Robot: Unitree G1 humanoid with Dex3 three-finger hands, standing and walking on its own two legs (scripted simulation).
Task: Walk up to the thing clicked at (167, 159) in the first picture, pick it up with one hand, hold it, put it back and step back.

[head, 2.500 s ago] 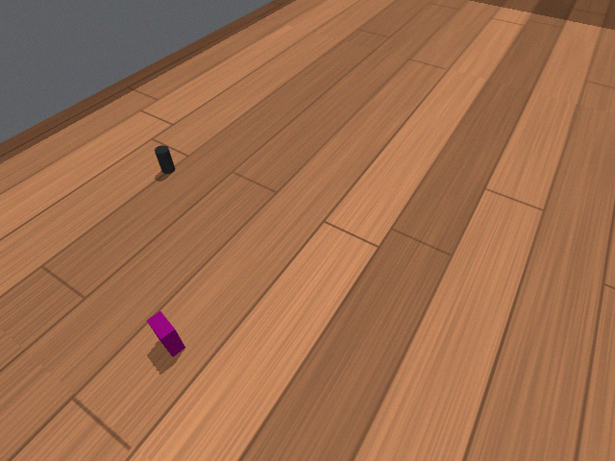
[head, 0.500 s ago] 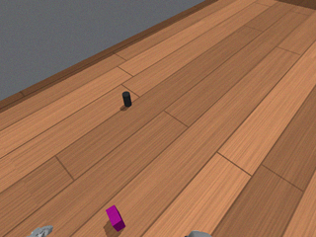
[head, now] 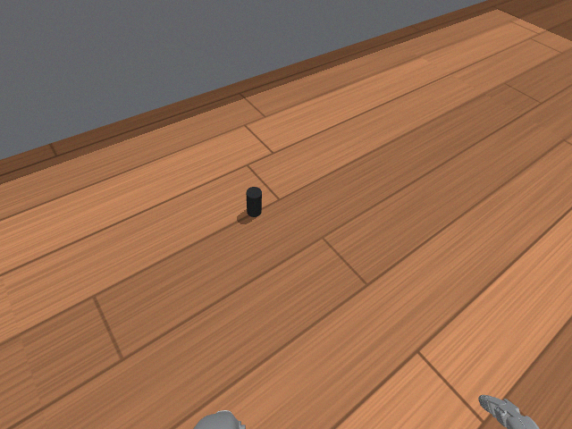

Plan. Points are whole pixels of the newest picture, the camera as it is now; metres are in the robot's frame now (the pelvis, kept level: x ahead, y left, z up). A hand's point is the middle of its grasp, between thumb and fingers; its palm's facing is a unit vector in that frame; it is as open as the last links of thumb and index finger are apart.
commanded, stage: walk up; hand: left
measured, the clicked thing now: (254, 202) +1.06 +0.13 -0.69
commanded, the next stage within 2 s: none
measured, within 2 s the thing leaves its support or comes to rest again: neither
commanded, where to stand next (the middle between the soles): +0.66 -0.07 m, yaw -1 degrees
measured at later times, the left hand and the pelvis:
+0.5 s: hand (173, 313) +0.30 +0.20 -0.10, palm faces -0.04 -0.91 -0.42, open 7.4 cm; pelvis +0.20 -0.07 +0.01, yaw -2 degrees
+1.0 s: hand (181, 276) +0.40 +0.21 -0.15, palm faces -0.06 -0.95 -0.32, open 7.4 cm; pelvis +0.37 -0.05 +0.01, yaw -1 degrees
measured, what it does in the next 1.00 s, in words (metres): walks ahead: right foot, then left foot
